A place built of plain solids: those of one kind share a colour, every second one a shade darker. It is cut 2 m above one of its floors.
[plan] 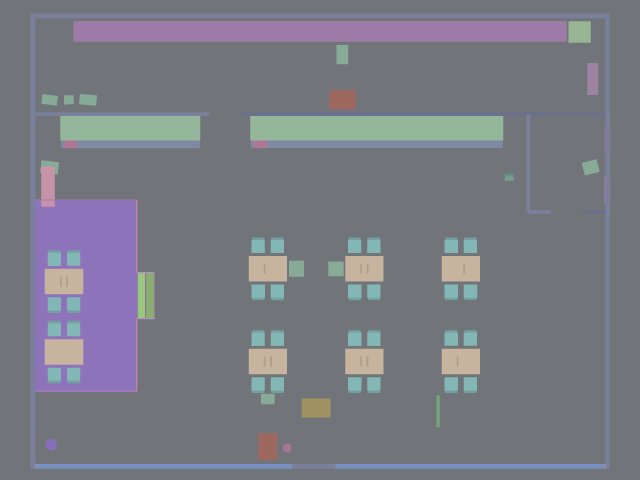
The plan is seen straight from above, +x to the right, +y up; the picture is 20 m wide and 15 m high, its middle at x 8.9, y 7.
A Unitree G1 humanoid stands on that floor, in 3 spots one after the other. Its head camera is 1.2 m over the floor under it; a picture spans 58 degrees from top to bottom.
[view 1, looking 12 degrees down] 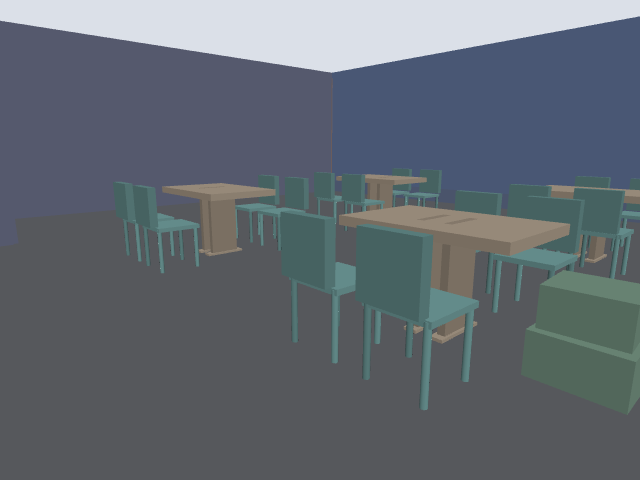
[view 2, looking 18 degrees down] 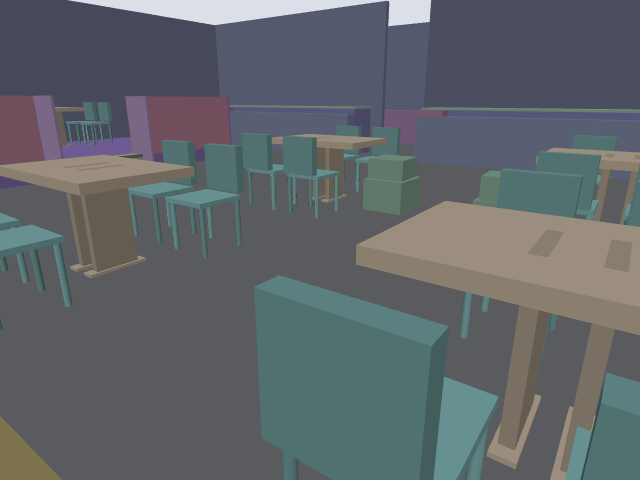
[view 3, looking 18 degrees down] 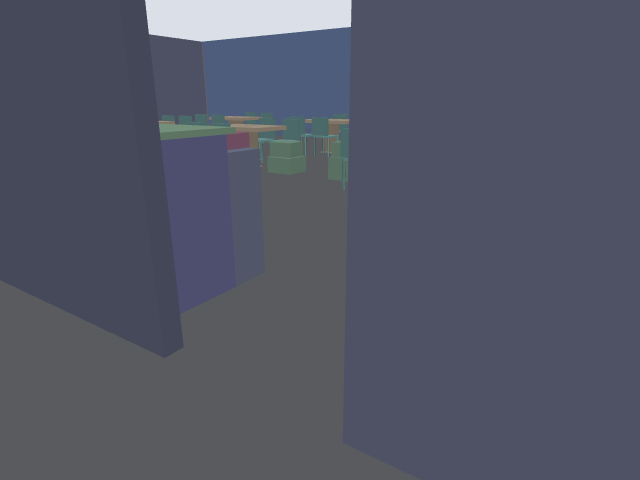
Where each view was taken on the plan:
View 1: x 8.78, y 8.57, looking -42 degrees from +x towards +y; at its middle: side_chair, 2.28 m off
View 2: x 10.38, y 1.65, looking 126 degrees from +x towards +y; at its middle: ground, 3.88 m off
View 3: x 4.81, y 12.11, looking -57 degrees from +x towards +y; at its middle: ground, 3.88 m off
